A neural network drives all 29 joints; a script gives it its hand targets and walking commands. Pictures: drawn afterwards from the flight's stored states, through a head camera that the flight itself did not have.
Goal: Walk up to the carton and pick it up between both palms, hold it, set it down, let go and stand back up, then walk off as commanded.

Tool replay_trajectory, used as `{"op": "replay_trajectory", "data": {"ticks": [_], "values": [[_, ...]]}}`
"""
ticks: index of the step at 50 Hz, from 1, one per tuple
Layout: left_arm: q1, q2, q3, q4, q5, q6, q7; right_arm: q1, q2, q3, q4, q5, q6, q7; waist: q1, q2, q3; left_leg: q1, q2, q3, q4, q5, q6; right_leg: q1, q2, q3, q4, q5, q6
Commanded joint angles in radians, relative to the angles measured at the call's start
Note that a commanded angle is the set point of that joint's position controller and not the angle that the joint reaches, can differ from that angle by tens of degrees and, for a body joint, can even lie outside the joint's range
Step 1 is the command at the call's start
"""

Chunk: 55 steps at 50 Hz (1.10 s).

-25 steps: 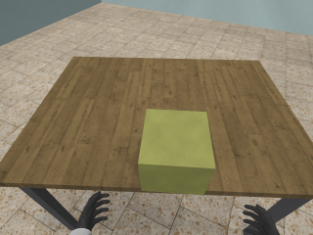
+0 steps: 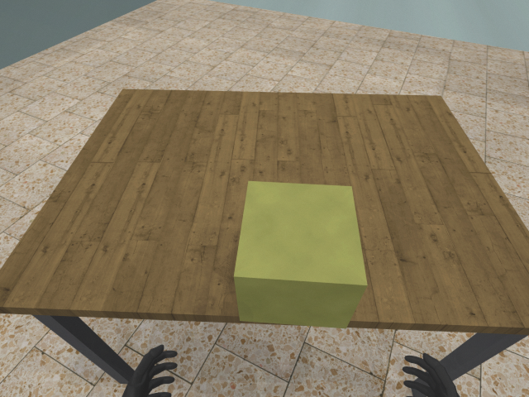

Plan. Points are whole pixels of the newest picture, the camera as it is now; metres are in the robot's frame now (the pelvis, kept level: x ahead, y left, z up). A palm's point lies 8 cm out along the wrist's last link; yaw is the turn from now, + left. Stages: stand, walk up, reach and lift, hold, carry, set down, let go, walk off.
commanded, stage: let go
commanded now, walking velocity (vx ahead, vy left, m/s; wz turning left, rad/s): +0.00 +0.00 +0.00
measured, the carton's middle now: (296, 253) +0.38 -0.02 -0.01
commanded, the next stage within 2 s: stand in 0.12 s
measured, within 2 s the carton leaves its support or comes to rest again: neither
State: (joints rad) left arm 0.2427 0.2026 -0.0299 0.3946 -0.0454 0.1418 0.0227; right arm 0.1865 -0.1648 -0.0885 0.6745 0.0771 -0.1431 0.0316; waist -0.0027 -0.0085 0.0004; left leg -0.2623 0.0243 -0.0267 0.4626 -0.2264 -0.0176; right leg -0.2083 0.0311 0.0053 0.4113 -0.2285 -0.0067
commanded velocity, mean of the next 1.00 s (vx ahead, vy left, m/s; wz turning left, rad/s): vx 0.00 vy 0.00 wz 0.00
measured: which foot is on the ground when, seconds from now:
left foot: down 0.00-1.00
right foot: down 0.00-1.00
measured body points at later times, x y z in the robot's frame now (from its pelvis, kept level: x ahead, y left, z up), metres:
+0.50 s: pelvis +0.02 +0.00 +0.00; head +0.05 +0.01 +0.45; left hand +0.17 +0.26 -0.09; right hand +0.15 -0.28 -0.10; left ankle +0.01 +0.13 -0.74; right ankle -0.01 -0.11 -0.74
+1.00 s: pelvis +0.02 +0.00 +0.00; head +0.05 +0.01 +0.45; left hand +0.16 +0.27 -0.10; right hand +0.14 -0.28 -0.11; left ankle +0.01 +0.13 -0.74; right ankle -0.01 -0.11 -0.74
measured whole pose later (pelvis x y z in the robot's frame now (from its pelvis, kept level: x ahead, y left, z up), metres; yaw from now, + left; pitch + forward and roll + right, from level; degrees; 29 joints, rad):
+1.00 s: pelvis +0.02 +0.00 +0.00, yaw +0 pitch +3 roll -1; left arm 0.24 0.35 -0.03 0.62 0.01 -0.02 0.00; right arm 0.17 -0.27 -0.09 0.85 0.08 -0.04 0.01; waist 0.00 -0.01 0.01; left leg -0.26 0.02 -0.03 0.46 -0.25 -0.02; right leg -0.21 0.03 0.01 0.41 -0.26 -0.01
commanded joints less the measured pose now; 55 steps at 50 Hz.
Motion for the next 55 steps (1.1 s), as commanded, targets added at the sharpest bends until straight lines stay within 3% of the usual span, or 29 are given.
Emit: {"op": "replay_trajectory", "data": {"ticks": [1,3,4,7,8,11,12,13,14,16,18,21,25,26,27,31,33,35,38,39,41,43,47,50,51,52,53,54,55], "values": [[-0.094,0.125,0.065,-0.01,0.024,-0.028,0.004,-0.059,-0.087,0.088,-0.093,-0.097,-0.06,-0.011,0.012,-0.01,-0.02,0.207,-0.035,0.105,-0.108,0.093,0.006,0.029,-0.036,-0.003,-0.11,0.117,0.001],[-0.084,0.121,0.084,-0.023,0.039,-0.032,0.009,-0.078,-0.094,0.079,-0.071,-0.099,-0.077,-0.003,0.032,-0.001,-0.033,0.22,-0.029,0.098,-0.113,0.14,0.006,0.029,-0.026,-0.016,-0.107,0.144,-0.005],[-0.076,0.119,0.074,-0.006,0.039,-0.028,0.005,-0.08,-0.113,0.079,-0.059,-0.107,-0.072,-0.007,0.014,0.004,-0.008,0.204,-0.035,0.108,-0.104,0.123,0.002,0.019,-0.029,-0.014,-0.099,0.126,0.002],[-0.068,0.108,0.07,0.006,0.059,-0.019,0.008,-0.099,-0.121,0.07,-0.033,-0.103,-0.084,-0.001,0.023,0.014,-0.02,0.224,-0.032,0.1,-0.104,0.133,-0.007,0.03,-0.016,-0.025,-0.1,0.126,-0.008],[-0.015,0.275,0.12,0.061,0.095,-0.101,0.011,-0.004,-0.337,-0.015,0.005,-0.146,-0.01,-0.028,0.058,-0.046,-0.137,0.127,0.094,-0.07,-0.009,0.281,0.045,0.06,-0.092,0.048,0.037,0.124,-0.019],[-0.036,0.269,0.121,0.095,0.092,-0.157,-0.003,-0.002,-0.285,-0.007,0.003,-0.136,0.043,-0.044,0.01,-0.006,-0.14,0.085,0.063,-0.032,0.018,0.197,0.062,0.064,-0.104,0.073,0.02,0.145,-0.029],[-0.029,0.252,0.117,0.107,0.09,-0.163,-0.007,-0.032,-0.29,-0.008,0.006,-0.131,0.054,-0.042,0.022,0.004,-0.139,0.081,0.07,-0.039,0.016,0.154,0.073,0.055,-0.107,0.086,0.014,0.116,-0.035],[-0.042,0.25,0.106,0.109,0.08,-0.177,-0.013,-0.055,-0.291,-0.009,0.001,-0.134,0.055,-0.044,0.039,-0.04,-0.133,0.047,0.062,-0.057,0.012,0.12,0.077,0.07,-0.117,0.077,0.016,0.088,-0.035],[-0.07,0.254,0.102,0.115,0.091,-0.179,-0.012,-0.058,-0.292,-0.015,-0.008,-0.14,0.06,-0.04,0.018,-0.057,-0.15,0.088,0.063,-0.04,0.019,0.129,0.072,0.034,-0.113,0.078,0.018,0.099,-0.031],[-0.054,0.264,0.101,0.141,0.097,-0.191,-0.015,-0.075,-0.327,-0.022,-0.015,-0.147,0.065,-0.035,0.021,0.009,-0.166,0.108,0.056,-0.036,0.032,0.154,0.08,0.048,-0.11,0.089,0.022,0.114,-0.032],[-0.066,0.266,0.097,0.135,0.091,-0.188,-0.02,-0.047,-0.335,-0.023,0.0,-0.138,0.069,-0.034,0.022,0.014,-0.152,0.066,0.066,-0.049,0.023,0.158,0.082,0.07,-0.116,0.094,0.025,0.174,-0.038],[-0.049,0.322,0.104,0.175,0.098,-0.191,-0.009,-0.023,-0.314,-0.013,0.028,-0.139,0.079,-0.025,0.013,-0.024,-0.136,0.071,0.06,-0.054,-0.006,0.159,0.08,0.068,-0.126,0.085,0.022,0.179,-0.036],[-0.015,0.344,0.1,0.192,0.082,-0.195,-0.011,-0.041,-0.352,-0.024,0.04,-0.137,0.082,-0.023,0.026,0.037,-0.182,0.09,0.067,-0.047,0.018,0.242,0.079,0.146,-0.141,0.089,0.025,0.298,-0.035],[-0.027,0.34,0.102,0.195,0.091,-0.196,-0.013,-0.031,-0.357,-0.029,0.042,-0.138,0.081,-0.024,0.004,0.008,-0.205,0.125,0.065,-0.038,0.028,0.286,0.069,0.129,-0.135,0.074,0.041,0.367,-0.033],[0.022,0.335,0.099,0.202,0.081,-0.197,-0.011,0.005,-0.363,-0.028,0.054,-0.126,0.086,-0.027,0.013,-0.013,-0.217,0.13,0.065,-0.051,0.043,0.334,0.071,0.158,-0.138,0.069,0.043,0.398,-0.03],[-0.015,0.316,0.086,0.228,0.089,-0.197,-0.01,-0.021,-0.347,-0.018,0.051,-0.133,0.089,-0.032,-0.007,0.006,-0.193,0.134,0.089,-0.055,0.027,0.337,0.089,0.137,-0.13,0.08,0.04,0.367,-0.032],[0.003,0.334,0.1,0.233,0.084,-0.196,-0.007,-0.038,-0.34,-0.016,0.058,-0.132,0.09,-0.027,0.016,-0.003,-0.215,0.153,0.075,-0.041,0.028,0.386,0.078,0.155,-0.138,0.073,0.044,0.419,-0.033],[-0.015,0.311,0.097,0.217,0.082,-0.202,-0.011,-0.033,-0.367,-0.025,0.06,-0.132,0.094,-0.034,0.002,0.034,-0.213,0.134,0.077,-0.037,0.064,0.374,0.084,0.142,-0.13,0.069,0.047,0.42,-0.028],[-0.024,0.36,0.106,0.239,0.086,-0.206,-0.01,0.01,-0.357,-0.03,0.081,-0.133,0.104,-0.036,-0.029,0.005,-0.202,0.164,0.077,-0.048,0.03,0.305,0.077,0.095,-0.132,0.079,0.039,0.352,-0.031],[0.001,0.325,0.099,0.241,0.089,-0.204,-0.012,-0.037,-0.378,-0.03,0.071,-0.14,0.097,-0.037,-0.008,-0.03,-0.188,0.169,0.089,-0.053,0.01,0.291,0.085,0.088,-0.118,0.06,0.02,0.287,-0.028],[-0.019,0.335,0.099,0.244,0.081,-0.202,-0.011,-0.035,-0.358,-0.027,0.077,-0.133,0.092,-0.03,-0.003,0.045,-0.201,0.152,0.084,-0.042,0.004,0.32,0.071,0.128,-0.131,0.077,0.027,0.329,-0.03],[0.02,0.348,0.106,0.262,0.08,-0.207,-0.013,-0.041,-0.373,-0.032,0.099,-0.131,0.096,-0.035,0.006,0.033,-0.204,0.172,0.078,-0.054,0.013,0.325,0.073,0.112,-0.137,0.077,0.015,0.334,-0.028],[-0.014,0.355,0.107,0.284,0.083,-0.204,-0.014,-0.035,-0.365,-0.027,0.113,-0.133,0.092,-0.032,-0.018,0.053,-0.189,0.164,0.086,-0.037,0.013,0.319,0.072,0.085,-0.13,0.074,0.036,0.308,-0.031],[-0.025,0.358,0.103,0.278,0.087,-0.206,-0.005,-0.026,-0.349,-0.021,0.125,-0.131,0.092,-0.036,-0.008,0.001,-0.227,0.145,0.083,-0.049,0.023,0.39,0.074,0.156,-0.142,0.076,0.049,0.411,-0.038],[0.011,0.338,0.091,0.294,0.079,-0.21,-0.012,-0.003,-0.382,-0.023,0.144,-0.126,0.092,-0.042,-0.002,0.041,-0.234,0.193,0.08,-0.048,0.021,0.389,0.078,0.146,-0.149,0.082,0.03,0.423,-0.037],[0.008,0.356,0.101,0.298,0.083,-0.208,-0.006,-0.06,-0.373,-0.028,0.135,-0.128,0.091,-0.036,-0.001,-0.001,-0.19,0.184,0.086,-0.051,0.019,0.405,0.074,0.124,-0.137,0.065,0.025,0.431,-0.029],[0.0,0.347,0.099,0.301,0.081,-0.208,-0.01,-0.032,-0.374,-0.03,0.141,-0.127,0.096,-0.034,-0.011,0.043,-0.226,0.179,0.079,-0.043,0.025,0.395,0.072,0.137,-0.131,0.064,0.039,0.407,-0.035],[0.013,0.345,0.096,0.305,0.078,-0.21,-0.003,-0.025,-0.361,-0.024,0.154,-0.119,0.093,-0.033,-0.006,-0.005,-0.23,0.185,0.08,-0.051,0.032,0.392,0.077,0.144,-0.14,0.069,0.033,0.436,-0.034],[0.03,0.359,0.099,0.316,0.077,-0.21,-0.009,-0.027,-0.378,-0.032,0.155,-0.131,0.093,-0.033,0.004,0.017,-0.234,0.187,0.079,-0.042,0.023,0.401,0.086,0.15,-0.137,0.064,0.029,0.396,-0.027]]}}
